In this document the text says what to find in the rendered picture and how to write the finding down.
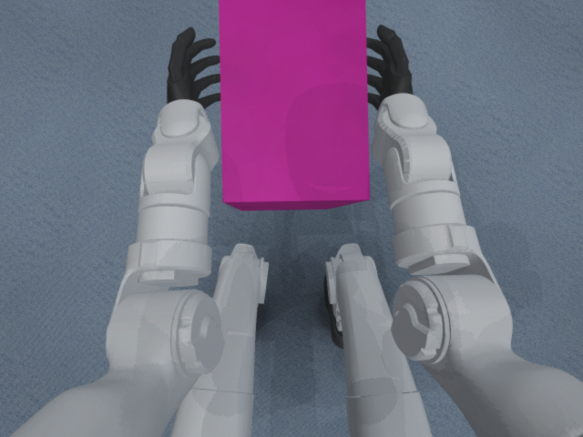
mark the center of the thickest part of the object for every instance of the right robot thigh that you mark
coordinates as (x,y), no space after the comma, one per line
(382,400)

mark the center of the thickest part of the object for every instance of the right robot hand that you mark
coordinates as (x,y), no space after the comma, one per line
(395,77)

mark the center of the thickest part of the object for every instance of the robot right foot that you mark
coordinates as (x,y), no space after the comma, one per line
(337,336)

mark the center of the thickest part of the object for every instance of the right robot forearm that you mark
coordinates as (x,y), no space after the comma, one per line
(431,235)

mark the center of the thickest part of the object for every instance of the carton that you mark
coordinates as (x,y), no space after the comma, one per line
(294,104)

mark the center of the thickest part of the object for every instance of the left robot hand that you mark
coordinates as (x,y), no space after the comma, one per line
(182,73)

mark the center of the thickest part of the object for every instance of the robot right upper arm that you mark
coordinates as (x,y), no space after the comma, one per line
(459,327)

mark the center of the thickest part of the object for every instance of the left robot forearm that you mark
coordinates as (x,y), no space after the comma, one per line
(171,248)

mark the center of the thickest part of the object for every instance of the robot left upper arm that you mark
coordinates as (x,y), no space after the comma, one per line
(158,344)

